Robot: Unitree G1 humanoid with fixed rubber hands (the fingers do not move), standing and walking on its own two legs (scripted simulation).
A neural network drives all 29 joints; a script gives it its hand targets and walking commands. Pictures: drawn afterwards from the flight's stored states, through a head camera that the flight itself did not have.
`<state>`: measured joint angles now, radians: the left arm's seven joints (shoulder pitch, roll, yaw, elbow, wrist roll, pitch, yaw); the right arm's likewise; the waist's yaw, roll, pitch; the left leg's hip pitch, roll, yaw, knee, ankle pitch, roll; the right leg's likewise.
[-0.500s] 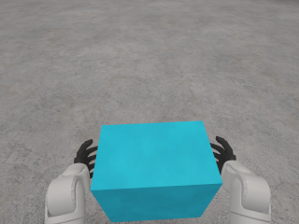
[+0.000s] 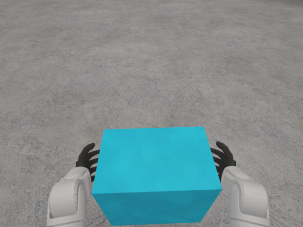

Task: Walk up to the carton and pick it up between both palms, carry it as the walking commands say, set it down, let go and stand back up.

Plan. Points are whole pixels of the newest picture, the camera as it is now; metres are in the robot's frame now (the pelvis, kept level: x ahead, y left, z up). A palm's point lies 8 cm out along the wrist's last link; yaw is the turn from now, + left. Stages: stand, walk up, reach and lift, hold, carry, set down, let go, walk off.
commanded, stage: carry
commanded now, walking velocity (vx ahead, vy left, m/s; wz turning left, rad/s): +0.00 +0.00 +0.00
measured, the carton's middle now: (155, 178) +0.27 +0.01 +0.01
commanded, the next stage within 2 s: hold in 1.94 s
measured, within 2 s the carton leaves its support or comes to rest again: neither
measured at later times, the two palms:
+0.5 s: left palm (95, 174) +0.26 +0.16 +0.04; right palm (229, 173) +0.27 -0.18 +0.04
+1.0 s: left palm (100, 159) +0.31 +0.16 +0.04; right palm (224, 158) +0.32 -0.19 +0.04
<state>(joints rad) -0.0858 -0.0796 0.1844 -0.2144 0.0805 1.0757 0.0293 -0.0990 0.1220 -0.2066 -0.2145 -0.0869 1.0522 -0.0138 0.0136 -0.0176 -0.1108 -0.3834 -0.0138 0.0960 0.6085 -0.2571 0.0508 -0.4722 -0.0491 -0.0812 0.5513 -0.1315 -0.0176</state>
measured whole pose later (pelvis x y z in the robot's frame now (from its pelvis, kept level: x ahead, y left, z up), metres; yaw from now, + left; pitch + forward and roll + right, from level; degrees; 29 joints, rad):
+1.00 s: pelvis +0.05 -0.03 +0.00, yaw +1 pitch +3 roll +0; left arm -0.07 -0.08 0.17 -0.01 0.12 0.76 -0.01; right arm -0.07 0.09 -0.17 -0.03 -0.12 0.75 0.01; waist 0.01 0.00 -0.08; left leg -0.34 0.02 0.05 0.60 -0.32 0.00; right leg -0.42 -0.02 -0.13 0.55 -0.19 -0.05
